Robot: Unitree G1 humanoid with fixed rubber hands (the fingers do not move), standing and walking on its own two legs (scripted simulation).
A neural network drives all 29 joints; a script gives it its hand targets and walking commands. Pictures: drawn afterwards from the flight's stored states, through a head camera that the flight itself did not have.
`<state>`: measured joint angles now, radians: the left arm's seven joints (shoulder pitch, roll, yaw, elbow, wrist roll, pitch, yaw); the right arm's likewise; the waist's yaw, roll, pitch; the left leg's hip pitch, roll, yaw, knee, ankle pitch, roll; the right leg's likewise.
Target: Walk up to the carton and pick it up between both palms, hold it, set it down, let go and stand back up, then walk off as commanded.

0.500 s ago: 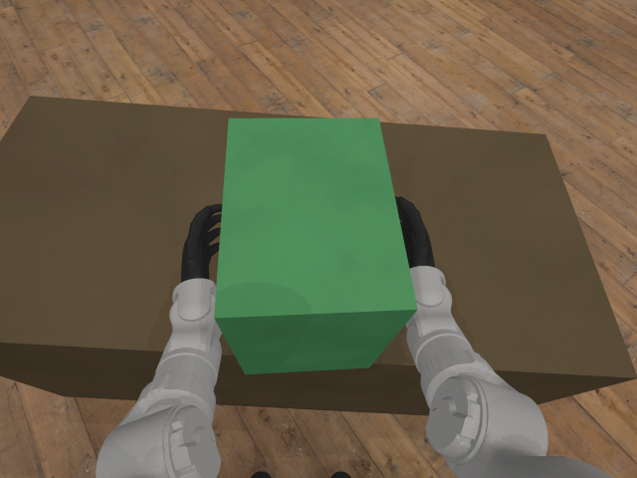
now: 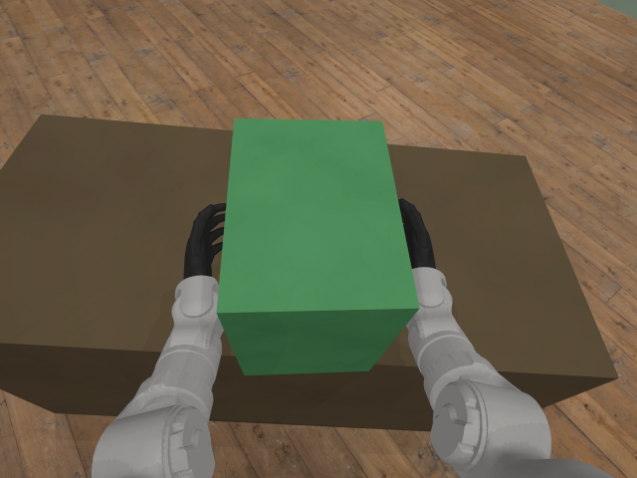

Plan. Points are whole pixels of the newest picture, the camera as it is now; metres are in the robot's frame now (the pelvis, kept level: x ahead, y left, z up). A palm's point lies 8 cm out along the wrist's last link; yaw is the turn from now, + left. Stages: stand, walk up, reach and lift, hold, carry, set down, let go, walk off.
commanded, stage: reach and lift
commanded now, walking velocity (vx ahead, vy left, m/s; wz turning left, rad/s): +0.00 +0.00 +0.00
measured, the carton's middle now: (308, 257) +0.41 +0.03 -0.01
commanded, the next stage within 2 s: none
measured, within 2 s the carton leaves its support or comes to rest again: neither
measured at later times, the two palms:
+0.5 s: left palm (205, 234) +0.38 +0.16 +0.07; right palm (435, 240) +0.39 -0.13 +0.08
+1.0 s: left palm (187, 218) +0.36 +0.17 +0.13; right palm (443, 248) +0.36 -0.12 +0.11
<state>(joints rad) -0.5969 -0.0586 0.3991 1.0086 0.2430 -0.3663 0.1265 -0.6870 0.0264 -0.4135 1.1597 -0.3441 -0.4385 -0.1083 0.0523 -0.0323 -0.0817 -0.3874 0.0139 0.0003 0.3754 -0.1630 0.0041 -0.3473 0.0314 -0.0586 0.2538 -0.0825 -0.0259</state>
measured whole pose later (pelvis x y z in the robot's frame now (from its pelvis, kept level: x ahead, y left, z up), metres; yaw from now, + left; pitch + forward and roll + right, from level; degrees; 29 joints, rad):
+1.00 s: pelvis -0.01 +0.01 +0.00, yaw +2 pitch -5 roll -1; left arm -0.54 -0.08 0.28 0.32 0.27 0.39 0.03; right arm -0.56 0.01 -0.09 0.64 0.04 0.10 -0.16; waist -0.05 -0.05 0.07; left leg -0.07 -0.02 -0.01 0.33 -0.16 0.03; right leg -0.04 0.00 -0.07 0.24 -0.11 0.00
